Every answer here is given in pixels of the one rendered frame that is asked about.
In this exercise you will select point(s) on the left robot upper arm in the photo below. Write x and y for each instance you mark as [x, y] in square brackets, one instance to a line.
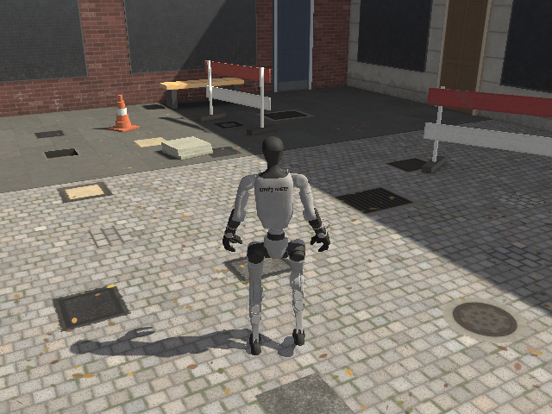
[242, 195]

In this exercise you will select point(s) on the robot left hand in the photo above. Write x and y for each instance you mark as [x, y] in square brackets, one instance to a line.
[234, 239]

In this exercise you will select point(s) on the right robot upper arm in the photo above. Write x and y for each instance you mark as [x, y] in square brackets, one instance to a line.
[301, 182]

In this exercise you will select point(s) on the robot right hand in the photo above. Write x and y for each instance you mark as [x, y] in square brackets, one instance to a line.
[324, 240]

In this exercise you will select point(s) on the left robot thigh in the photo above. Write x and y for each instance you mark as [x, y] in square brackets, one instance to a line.
[255, 256]

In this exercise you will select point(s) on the left robot forearm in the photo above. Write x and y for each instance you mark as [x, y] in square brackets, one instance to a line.
[231, 226]

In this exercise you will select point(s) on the robot right shin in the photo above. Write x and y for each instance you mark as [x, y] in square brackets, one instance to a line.
[298, 304]

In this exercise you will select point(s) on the right robot forearm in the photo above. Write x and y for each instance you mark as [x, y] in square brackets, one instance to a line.
[317, 226]

